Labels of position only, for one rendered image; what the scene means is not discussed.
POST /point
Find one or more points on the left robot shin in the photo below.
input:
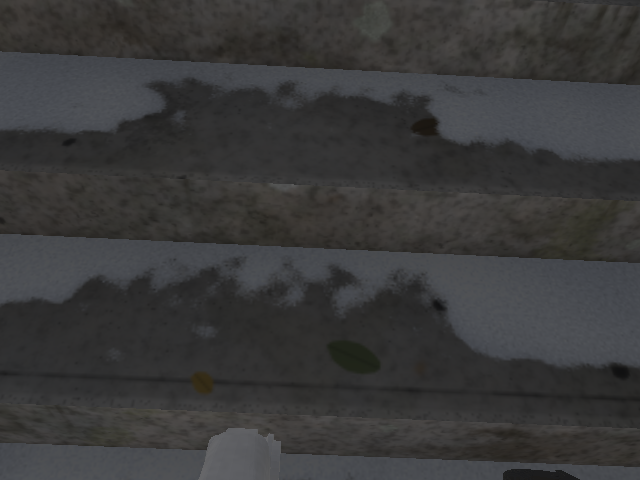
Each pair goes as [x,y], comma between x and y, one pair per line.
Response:
[210,441]

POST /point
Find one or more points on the left robot thigh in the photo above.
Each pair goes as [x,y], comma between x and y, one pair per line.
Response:
[242,454]

